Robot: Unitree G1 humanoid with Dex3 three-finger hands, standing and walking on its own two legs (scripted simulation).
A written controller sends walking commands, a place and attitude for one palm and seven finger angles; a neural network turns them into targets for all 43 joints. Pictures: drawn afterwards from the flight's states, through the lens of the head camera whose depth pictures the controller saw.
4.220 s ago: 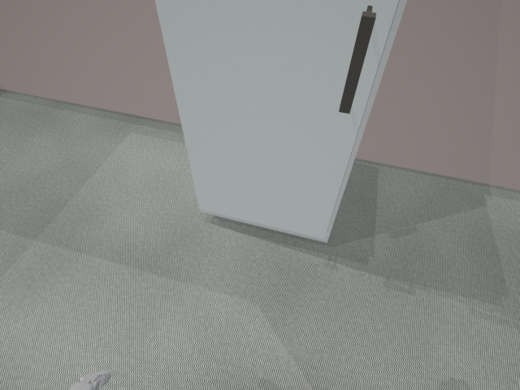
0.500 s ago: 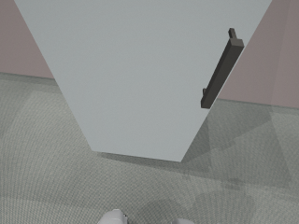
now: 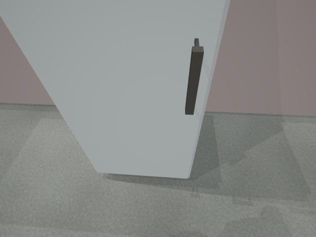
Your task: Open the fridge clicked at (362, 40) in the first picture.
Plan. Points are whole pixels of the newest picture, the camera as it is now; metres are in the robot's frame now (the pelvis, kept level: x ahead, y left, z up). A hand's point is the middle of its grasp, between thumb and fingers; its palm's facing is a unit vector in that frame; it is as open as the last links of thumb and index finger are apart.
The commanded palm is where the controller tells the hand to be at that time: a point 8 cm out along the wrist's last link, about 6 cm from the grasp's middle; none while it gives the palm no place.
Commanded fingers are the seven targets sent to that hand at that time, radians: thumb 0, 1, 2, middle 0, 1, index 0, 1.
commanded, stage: come to a stop and stand still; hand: right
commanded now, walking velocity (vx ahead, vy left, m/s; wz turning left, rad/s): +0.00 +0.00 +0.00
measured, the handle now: (192, 79) +0.53 -0.07 +0.11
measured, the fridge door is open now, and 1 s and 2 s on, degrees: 0 0 0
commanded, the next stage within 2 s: look again from close up in 0.68 s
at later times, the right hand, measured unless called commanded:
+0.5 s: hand out of the picture -0.05 -0.15 -0.18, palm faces +0.01 +0.99 -0.16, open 7.4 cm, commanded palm none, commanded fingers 0.00 -0.90 -0.90 0.20 0.30 0.20 0.30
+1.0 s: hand out of the picture -0.01 -0.17 -0.18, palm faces +0.02 +0.98 -0.22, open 7.4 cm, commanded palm none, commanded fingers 0.00 -0.90 -0.90 0.20 0.30 0.20 0.30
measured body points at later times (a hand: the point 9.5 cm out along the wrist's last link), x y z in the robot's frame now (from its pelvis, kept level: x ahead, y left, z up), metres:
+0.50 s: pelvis -0.03 +0.01 +0.00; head -0.03 +0.01 +0.45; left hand -0.08 +0.22 -0.16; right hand -0.05 -0.20 -0.16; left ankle -0.04 +0.13 -0.74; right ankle +0.01 -0.07 -0.74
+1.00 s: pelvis -0.01 +0.00 -0.01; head -0.01 +0.02 +0.44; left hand +0.00 +0.23 -0.17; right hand -0.01 -0.22 -0.16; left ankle -0.04 +0.13 -0.74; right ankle +0.01 -0.07 -0.74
